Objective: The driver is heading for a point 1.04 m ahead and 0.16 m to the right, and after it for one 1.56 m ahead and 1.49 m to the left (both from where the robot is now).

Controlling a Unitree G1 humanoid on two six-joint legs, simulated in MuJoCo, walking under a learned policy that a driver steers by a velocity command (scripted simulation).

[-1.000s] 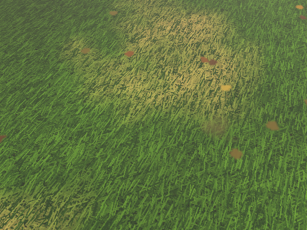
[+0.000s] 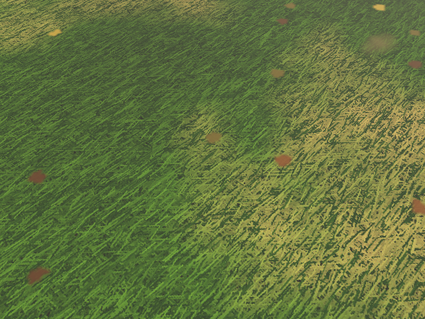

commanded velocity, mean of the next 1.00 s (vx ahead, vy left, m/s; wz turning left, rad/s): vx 0.97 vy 0.00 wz -0.26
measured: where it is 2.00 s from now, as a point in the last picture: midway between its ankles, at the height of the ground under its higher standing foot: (245, 116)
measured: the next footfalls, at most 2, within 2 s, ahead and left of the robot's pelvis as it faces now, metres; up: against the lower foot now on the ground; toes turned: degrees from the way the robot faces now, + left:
right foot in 0.28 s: +0.49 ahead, -0.13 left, +0.00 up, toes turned +6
left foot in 0.70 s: +0.88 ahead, +0.10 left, +0.00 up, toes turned -8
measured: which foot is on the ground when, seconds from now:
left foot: down 0.00-0.26, up 0.28-0.68, down 0.70-1.00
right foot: up 0.00-0.26, down 0.28-0.70, up 0.72-1.00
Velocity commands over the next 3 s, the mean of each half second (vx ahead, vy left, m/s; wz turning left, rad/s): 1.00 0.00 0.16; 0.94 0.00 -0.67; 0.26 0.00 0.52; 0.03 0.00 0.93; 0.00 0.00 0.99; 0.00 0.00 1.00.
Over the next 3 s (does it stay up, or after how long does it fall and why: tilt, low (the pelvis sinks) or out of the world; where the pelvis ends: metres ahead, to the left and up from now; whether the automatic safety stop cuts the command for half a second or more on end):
stays up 1.30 -0.06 0.02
